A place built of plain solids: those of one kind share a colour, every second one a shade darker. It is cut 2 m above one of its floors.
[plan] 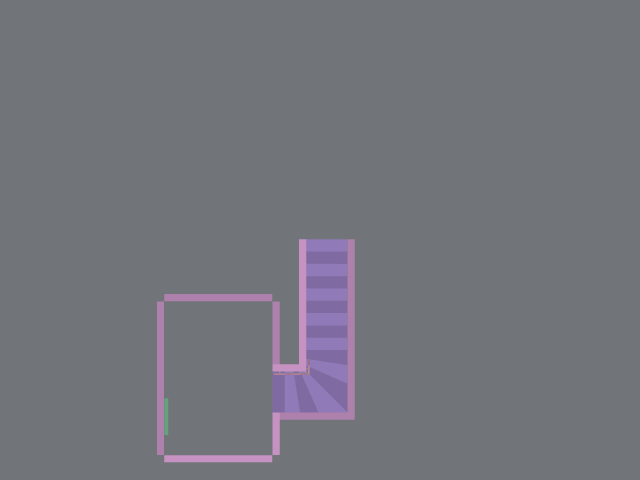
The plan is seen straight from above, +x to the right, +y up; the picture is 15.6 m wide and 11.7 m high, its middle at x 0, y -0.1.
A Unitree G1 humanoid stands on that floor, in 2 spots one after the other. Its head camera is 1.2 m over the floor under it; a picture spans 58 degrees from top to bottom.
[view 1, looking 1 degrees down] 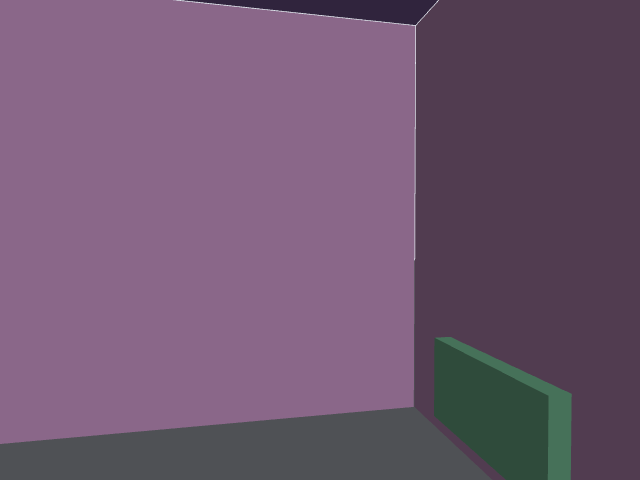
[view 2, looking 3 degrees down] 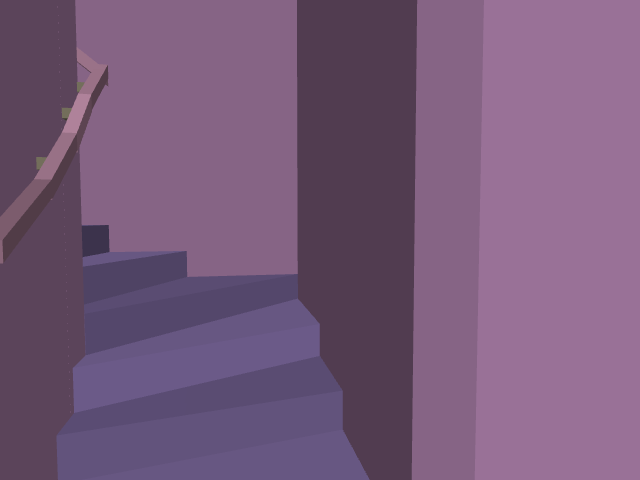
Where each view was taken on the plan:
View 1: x -2.55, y -2.58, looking -102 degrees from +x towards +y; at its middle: wall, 2.82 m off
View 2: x -2.16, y -3.86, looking -12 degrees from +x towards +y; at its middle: wall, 2.17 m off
